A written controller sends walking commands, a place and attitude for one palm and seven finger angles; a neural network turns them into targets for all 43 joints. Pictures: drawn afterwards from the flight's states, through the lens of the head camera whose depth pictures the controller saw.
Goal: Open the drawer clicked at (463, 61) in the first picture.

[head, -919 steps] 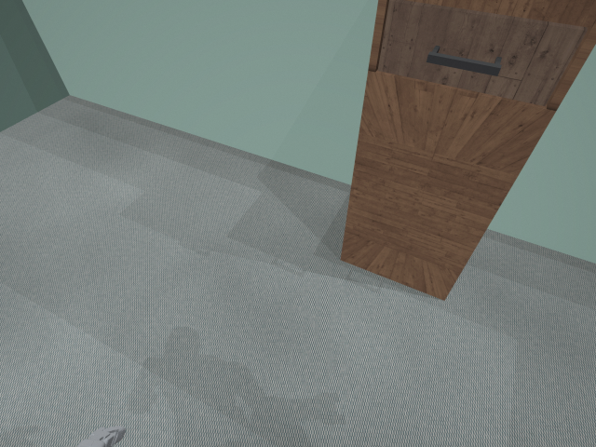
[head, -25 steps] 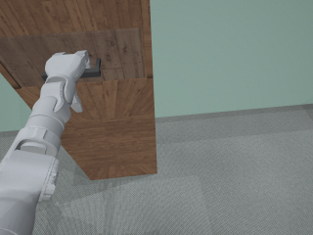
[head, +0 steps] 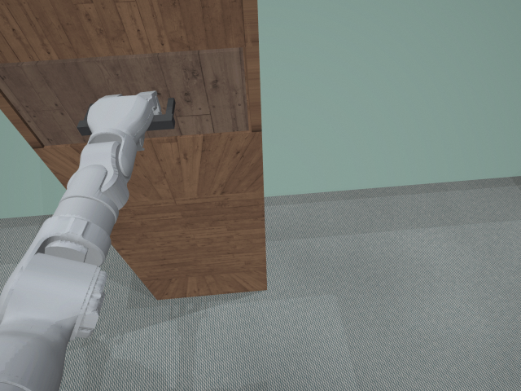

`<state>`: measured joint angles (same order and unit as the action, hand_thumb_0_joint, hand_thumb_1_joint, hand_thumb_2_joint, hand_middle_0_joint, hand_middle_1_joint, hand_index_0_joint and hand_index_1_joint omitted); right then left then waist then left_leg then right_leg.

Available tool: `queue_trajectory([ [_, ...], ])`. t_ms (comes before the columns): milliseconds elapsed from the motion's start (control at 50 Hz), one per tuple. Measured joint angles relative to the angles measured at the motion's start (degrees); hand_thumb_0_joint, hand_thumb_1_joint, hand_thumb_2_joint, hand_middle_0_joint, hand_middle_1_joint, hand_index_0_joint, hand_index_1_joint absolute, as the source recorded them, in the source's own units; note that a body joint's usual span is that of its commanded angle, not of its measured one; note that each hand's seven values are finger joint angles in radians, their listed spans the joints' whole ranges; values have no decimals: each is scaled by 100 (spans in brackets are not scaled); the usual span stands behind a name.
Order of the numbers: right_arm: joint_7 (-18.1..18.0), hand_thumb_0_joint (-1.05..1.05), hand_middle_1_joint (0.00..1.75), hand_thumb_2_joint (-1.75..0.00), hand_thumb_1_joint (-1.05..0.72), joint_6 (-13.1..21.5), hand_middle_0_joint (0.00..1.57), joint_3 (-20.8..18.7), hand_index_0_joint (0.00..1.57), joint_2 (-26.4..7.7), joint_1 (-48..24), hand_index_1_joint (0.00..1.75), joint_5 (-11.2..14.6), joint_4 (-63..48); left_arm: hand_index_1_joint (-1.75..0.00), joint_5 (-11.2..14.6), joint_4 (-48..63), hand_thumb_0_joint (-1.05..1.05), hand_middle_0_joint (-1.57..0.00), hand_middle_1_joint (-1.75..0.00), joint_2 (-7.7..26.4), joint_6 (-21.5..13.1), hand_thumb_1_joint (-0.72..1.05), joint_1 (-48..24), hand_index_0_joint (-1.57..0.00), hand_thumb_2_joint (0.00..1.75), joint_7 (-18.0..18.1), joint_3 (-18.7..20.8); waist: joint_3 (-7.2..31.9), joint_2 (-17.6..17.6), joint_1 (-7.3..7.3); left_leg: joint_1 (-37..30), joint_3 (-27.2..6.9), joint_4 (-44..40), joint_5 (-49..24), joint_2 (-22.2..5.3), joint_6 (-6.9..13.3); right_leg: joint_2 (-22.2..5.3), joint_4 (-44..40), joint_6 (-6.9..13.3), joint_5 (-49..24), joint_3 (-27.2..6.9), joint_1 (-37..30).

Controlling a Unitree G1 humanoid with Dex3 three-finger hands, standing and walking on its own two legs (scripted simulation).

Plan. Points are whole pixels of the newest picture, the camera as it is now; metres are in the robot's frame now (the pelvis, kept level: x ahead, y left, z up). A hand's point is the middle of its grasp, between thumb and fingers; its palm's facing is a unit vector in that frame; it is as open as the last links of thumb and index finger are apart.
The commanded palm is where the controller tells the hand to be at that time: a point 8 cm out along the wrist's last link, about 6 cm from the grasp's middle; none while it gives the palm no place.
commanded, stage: pull the drawer open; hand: left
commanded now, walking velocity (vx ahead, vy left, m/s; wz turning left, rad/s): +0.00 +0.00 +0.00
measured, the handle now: (129, 116) +0.52 +0.20 +0.15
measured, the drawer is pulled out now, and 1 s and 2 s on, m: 0.00 0.05 0.16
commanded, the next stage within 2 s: none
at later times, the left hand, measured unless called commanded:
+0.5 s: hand (135, 153) +0.46 +0.19 +0.12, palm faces +0.03 -0.05 -1.00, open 5.2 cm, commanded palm +0.42 +0.20 +0.18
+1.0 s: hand (129, 174) +0.42 +0.19 +0.12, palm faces +0.02 -0.05 -1.00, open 5.4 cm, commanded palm +0.40 +0.21 +0.18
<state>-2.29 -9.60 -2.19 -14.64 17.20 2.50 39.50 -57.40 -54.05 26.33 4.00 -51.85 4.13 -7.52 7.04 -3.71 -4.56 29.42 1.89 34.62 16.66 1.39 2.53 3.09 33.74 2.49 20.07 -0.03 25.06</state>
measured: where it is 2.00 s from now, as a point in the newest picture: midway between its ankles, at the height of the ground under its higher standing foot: outside the picture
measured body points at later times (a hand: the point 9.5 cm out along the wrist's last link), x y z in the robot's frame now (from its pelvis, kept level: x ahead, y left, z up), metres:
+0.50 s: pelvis +0.01 +0.00 +0.00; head +0.04 -0.03 +0.45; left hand +0.45 +0.19 +0.18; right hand +0.08 -0.27 -0.13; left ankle +0.00 +0.09 -0.73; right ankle -0.04 -0.09 -0.73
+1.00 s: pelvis +0.02 -0.01 +0.01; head +0.04 -0.04 +0.46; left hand +0.41 +0.19 +0.18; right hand +0.19 -0.25 -0.11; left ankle +0.00 +0.09 -0.73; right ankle -0.04 -0.09 -0.73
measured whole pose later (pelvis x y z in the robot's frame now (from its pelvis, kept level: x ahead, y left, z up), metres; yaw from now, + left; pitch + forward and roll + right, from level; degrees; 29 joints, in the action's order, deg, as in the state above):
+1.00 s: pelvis +0.02 -0.01 +0.01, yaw +1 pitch +7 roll +1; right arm -2.3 -11.2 0.0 -15.2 7.1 3.4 36.5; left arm -53.4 -21.2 25.4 9.5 -28.9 -0.5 -11.1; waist 5.4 -3.8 0.9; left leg 19.9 1.4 30.1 16.7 1.9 1.8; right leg 2.7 30.1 3.1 20.7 0.1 15.8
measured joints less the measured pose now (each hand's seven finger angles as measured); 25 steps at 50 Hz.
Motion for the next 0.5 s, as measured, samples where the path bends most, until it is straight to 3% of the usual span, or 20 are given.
queue_trajectory([
  [160,-48,1,30,-90,-91,22,20,-4,20,23,68,30,-17,-11,-135,1,109,1,-41,-135,72,-199,83,117,-42,85,-79,103,-27,20,-26,-37,14,-42,-24,-9,-5,8,-30,7,-24,-16,-25],
  [280,-11,1,30,-90,-91,-5,20,-57,20,-30,121,30,-11,-30,-135,35,525,1,-40,-135,64,-291,82,509,-42,84,7,176,-1,0,35,-136,70,-97,-15,-25,-3,21,-78,4,-35,-78,-102],
  [500,71,1,30,-90,-91,-85,20,-56,20,-69,-156,30,56,-138,-135,171,1518,1,-35,-135,-51,150,79,1241,-41,81,-3,83,-4,-34,160,-440,128,-260,-8,-14,0,11,-203,0,-30,-148,-372],
])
